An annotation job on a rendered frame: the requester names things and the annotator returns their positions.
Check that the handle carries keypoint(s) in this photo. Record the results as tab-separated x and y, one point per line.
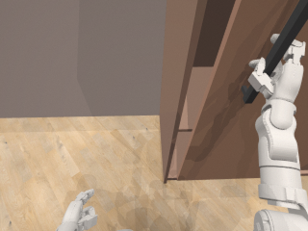
293	26

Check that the right robot forearm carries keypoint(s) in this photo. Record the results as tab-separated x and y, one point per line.
280	179

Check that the robot right upper arm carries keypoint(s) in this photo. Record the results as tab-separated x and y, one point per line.
270	220

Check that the left robot forearm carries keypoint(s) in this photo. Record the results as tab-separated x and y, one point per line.
68	226

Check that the left robot hand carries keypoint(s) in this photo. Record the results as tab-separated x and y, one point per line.
84	218

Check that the right robot hand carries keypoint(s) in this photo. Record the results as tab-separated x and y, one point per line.
285	81

